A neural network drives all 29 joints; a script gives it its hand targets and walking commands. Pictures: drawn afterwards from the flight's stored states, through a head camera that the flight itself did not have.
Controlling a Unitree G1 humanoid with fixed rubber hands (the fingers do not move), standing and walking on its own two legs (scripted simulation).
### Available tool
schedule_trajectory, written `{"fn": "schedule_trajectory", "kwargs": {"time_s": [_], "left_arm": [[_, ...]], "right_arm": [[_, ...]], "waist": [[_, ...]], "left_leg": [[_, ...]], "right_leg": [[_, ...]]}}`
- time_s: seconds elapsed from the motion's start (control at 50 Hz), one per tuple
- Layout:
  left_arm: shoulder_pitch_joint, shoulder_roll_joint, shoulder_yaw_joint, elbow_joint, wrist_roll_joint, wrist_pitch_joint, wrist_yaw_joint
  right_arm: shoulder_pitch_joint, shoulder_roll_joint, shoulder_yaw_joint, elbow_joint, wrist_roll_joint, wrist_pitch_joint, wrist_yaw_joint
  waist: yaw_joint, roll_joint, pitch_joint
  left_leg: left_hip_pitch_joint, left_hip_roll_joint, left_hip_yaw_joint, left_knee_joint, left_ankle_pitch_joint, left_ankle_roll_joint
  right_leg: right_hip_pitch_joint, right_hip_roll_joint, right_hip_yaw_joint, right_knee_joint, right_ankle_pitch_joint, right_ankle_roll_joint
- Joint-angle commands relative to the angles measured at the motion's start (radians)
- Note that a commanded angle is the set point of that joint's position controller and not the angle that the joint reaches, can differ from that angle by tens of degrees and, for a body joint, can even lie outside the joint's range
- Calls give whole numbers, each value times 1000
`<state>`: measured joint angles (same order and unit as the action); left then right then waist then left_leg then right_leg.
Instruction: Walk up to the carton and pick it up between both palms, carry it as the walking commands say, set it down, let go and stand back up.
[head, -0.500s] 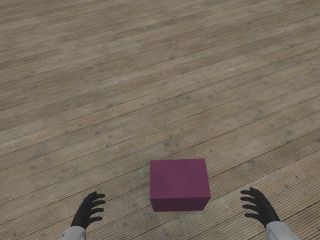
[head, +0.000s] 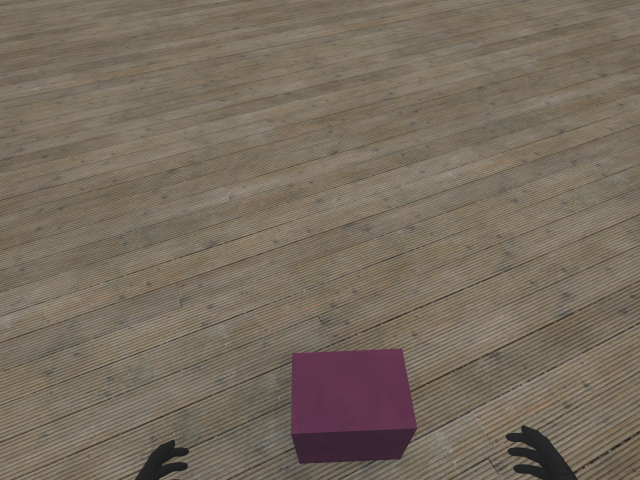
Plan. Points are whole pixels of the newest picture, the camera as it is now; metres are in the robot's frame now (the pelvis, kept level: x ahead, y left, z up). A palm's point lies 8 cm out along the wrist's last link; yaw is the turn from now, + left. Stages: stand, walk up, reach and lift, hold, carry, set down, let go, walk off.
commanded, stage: stand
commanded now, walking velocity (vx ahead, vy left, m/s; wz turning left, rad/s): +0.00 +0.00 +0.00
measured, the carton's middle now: (348, 408) +0.40 -0.04 -0.62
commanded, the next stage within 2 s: none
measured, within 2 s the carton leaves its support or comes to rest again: neither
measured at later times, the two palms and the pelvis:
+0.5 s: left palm out of the picture +0.08 +0.27 -0.13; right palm out of the picture +0.07 -0.25 -0.12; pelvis +0.04 +0.01 -0.01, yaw -1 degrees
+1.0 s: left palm out of the picture +0.00 +0.25 -0.14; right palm out of the picture -0.03 -0.22 -0.14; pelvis +0.02 +0.01 +0.00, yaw -2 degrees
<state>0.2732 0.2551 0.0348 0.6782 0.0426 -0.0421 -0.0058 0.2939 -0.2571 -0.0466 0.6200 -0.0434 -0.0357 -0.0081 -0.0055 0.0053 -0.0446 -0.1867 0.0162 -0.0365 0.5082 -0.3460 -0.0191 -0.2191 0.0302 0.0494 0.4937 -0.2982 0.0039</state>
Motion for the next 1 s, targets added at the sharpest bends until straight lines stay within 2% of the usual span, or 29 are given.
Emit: {"fn": "schedule_trajectory", "kwargs": {"time_s": [0.0, 0.06, 0.14, 0.24, 0.32, 0.58, 0.98], "left_arm": [[-26, 105, 24, -20, -5, -52, 4], [19, 123, 23, 26, -10, -45, 11], [58, 131, 17, 74, -17, -30, 19], [86, 132, 11, 120, -23, -13, 28], [95, 130, 7, 153, -26, 1, 34], [106, 108, -15, 272, -29, 34, 43], [122, 47, -65, 444, -38, 53, 48]], "right_arm": [[-11, -109, -23, -33, 11, -55, -9], [36, -123, -20, -3, 20, -50, -15], [88, -133, -15, 25, 26, -33, -22], [123, -139, -7, 54, 31, -15, -29], [137, -139, -1, 82, 34, -2, -33], [166, -115, 24, 209, 32, 26, -38], [202, -50, 66, 413, 31, 36, -41]], "waist": [[3, -3, -63], [5, 12, -66], [2, 13, -51], [0, 16, -35], [0, 13, -21], [0, 2, 49], [-2, 0, 129]], "left_leg": [[-35, 97, -76, -53, 206, -14], [-27, 93, -64, -32, 320, -12], [-17, 87, -47, -10, 408, -7], [-2, 86, -34, 11, 510, 4], [5, 83, -23, 17, 540, 12], [24, 78, -10, -21, 440, 28], [31, 77, -12, -90, 297, 33]], "right_leg": [[4, -117, 107, -41, 258, 14], [5, -110, 97, -8, 346, 15], [0, -100, 85, 17, 402, 13], [-3, -93, 72, 43, 432, 9], [-2, -89, 65, 54, 433, 5], [5, -89, 65, 23, 377, -7], [20, -96, 71, -47, 291, -8]]}}
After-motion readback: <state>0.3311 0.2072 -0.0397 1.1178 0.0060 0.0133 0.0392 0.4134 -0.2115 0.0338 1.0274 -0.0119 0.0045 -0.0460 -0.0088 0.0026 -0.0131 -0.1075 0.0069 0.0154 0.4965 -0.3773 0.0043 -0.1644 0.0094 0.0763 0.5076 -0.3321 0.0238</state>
